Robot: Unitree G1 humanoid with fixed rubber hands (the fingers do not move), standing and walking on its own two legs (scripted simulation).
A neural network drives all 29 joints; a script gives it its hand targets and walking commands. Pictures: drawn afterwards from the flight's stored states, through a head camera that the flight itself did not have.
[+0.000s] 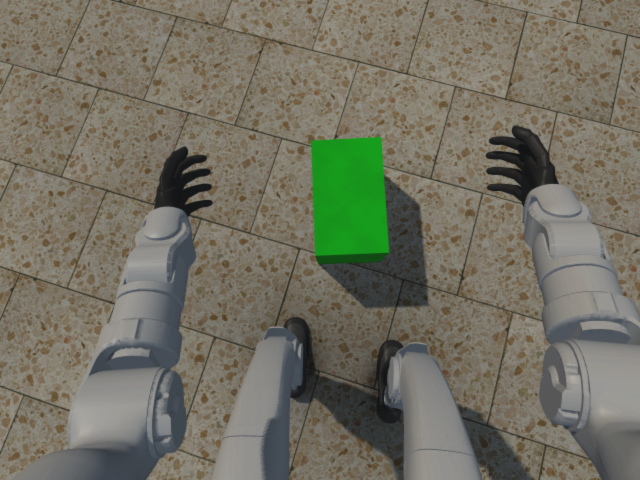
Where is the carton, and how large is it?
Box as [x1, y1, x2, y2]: [311, 137, 388, 263]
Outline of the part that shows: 380,137 311,141 315,256 318,263 379,261 388,252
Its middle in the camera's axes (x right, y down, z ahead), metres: +0.07 -0.09 +1.00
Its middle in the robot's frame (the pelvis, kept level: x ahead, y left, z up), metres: +0.54 +0.01 -0.59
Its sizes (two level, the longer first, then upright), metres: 0.282 0.170 0.191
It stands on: the floor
